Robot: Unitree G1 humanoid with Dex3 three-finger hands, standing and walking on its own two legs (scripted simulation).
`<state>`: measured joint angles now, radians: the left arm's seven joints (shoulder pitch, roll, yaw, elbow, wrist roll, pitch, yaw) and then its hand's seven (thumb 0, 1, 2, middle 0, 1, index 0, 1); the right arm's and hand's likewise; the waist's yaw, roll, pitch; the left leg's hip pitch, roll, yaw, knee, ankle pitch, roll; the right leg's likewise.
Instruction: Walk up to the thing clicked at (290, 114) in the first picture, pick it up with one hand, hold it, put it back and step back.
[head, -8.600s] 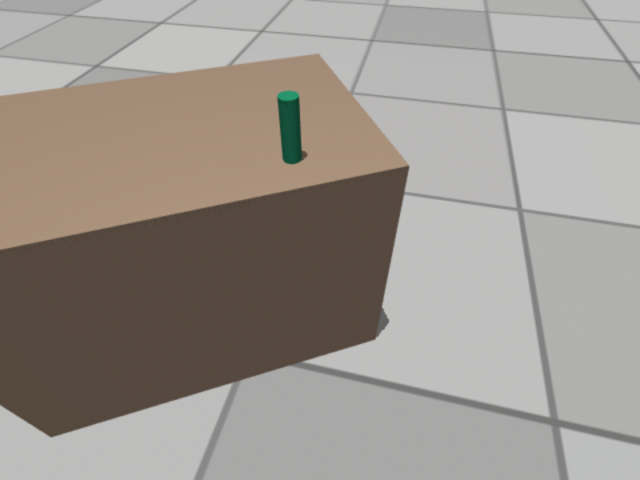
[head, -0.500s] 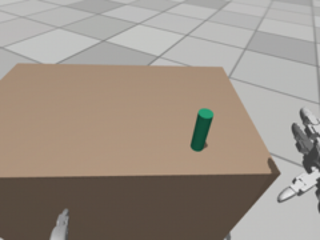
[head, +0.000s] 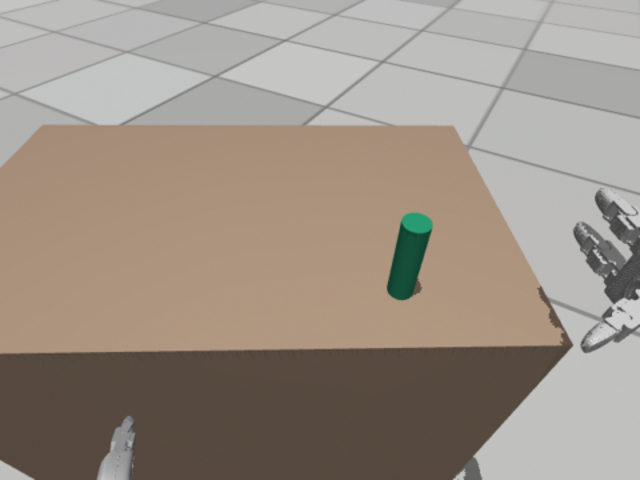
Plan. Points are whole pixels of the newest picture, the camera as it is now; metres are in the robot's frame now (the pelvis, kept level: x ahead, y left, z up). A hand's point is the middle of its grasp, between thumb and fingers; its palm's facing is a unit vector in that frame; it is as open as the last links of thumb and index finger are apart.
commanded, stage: go down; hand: right
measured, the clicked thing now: (407, 259) +0.44 -0.11 +0.05
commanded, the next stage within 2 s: approach in 1.90 s
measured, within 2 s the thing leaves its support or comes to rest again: neither
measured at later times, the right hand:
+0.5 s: hand (585, 242) +0.37 -0.29 +0.16, palm faces -0.03 +1.00 -0.01, open 17.4 cm
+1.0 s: hand (583, 221) +0.40 -0.30 +0.16, palm faces -0.03 +1.00 +0.00, open 17.5 cm
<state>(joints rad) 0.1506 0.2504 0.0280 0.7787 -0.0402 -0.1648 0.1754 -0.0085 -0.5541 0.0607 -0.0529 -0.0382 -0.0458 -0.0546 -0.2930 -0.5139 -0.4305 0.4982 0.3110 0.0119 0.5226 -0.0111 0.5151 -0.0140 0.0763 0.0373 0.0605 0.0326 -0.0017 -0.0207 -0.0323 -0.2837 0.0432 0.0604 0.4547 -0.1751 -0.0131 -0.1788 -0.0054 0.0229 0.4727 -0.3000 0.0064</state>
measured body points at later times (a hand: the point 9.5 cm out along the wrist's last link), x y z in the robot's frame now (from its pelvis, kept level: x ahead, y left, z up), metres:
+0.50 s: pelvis +0.00 +0.00 -0.01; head +0.01 +0.00 +0.44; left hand +0.15 +0.26 -0.09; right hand +0.37 -0.34 +0.16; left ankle +0.04 +0.13 -0.74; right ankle -0.03 -0.13 -0.74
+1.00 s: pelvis +0.00 +0.00 -0.01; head +0.03 -0.01 +0.44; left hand +0.15 +0.27 -0.09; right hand +0.40 -0.35 +0.17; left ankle +0.04 +0.13 -0.74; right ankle -0.03 -0.13 -0.74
